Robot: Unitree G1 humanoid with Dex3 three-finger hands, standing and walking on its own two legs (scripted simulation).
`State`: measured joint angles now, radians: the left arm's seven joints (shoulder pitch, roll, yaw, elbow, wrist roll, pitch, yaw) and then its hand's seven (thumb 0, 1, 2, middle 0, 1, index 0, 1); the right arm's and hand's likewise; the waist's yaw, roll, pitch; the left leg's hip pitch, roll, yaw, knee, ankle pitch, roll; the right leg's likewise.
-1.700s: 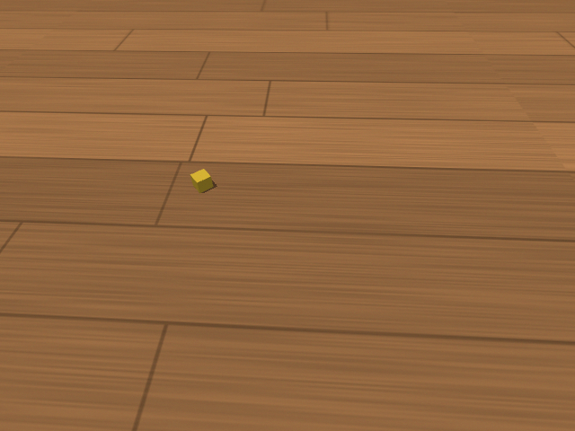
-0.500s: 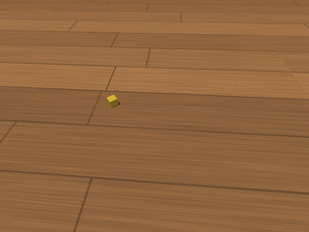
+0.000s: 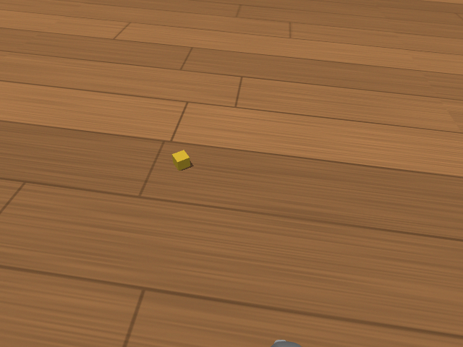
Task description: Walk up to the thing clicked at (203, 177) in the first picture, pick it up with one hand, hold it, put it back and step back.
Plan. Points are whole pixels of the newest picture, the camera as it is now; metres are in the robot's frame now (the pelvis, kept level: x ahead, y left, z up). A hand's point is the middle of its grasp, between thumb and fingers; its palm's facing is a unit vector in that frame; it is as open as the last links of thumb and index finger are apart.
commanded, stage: walk up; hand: left
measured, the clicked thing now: (181, 160) +1.28 +0.24 -0.74
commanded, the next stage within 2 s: none
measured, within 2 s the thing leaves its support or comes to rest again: neither
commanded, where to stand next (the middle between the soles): +0.88 -0.04 m, yaw +2 degrees
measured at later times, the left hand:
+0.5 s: hand (126, 278) +0.31 +0.23 -0.13, palm faces +0.01 -0.94 -0.35, open 7.4 cm
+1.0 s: hand (128, 210) +0.49 +0.26 -0.14, palm faces -0.06 -0.94 -0.34, open 7.4 cm
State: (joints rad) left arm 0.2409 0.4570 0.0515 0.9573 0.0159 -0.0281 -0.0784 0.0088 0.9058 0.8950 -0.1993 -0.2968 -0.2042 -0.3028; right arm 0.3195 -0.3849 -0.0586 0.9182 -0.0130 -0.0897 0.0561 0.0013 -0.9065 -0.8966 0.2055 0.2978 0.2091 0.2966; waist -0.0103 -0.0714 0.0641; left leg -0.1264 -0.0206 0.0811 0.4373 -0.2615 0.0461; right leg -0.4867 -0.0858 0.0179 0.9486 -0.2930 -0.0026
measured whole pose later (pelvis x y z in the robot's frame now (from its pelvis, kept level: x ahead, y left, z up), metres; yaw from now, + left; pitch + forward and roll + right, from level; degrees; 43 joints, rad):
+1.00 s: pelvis +0.44 -0.02 +0.00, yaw +0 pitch -3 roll +1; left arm 0.29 0.44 0.06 0.89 0.02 -0.02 -0.10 0.01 0.90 0.89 -0.20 -0.30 -0.21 -0.30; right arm 0.35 -0.42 -0.04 0.83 -0.01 -0.09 0.05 0.00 -0.90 -0.90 0.21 0.30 0.21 0.30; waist -0.01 -0.03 0.07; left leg -0.14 0.04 0.12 0.50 -0.31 0.02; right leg -0.48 -0.12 0.00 0.73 -0.22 -0.01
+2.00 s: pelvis +0.74 -0.07 -0.01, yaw +2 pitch -3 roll +1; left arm 0.24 0.39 0.03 0.87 0.01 -0.06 -0.02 0.00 0.90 0.89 -0.20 -0.30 -0.21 -0.30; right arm 0.31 -0.43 -0.04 0.89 0.00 -0.02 0.02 0.00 -0.91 -0.90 0.20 0.30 0.21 0.30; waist 0.00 0.06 0.10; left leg -0.39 0.03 0.00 0.99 -0.47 0.03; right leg -0.33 -0.05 -0.04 0.61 -0.22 -0.01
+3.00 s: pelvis +0.80 -0.04 +0.01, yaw +4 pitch -2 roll +0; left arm 0.08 0.35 0.00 1.16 0.01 -0.02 -0.01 0.01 0.90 0.89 -0.20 -0.30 -0.21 -0.30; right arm 0.06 -0.36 -0.01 1.16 0.00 0.01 0.02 0.00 -0.91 -0.90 0.20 0.30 0.21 0.30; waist 0.01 0.02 0.06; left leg -0.16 0.01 0.01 0.35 -0.15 -0.01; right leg -0.12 -0.06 -0.04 0.33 -0.17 0.04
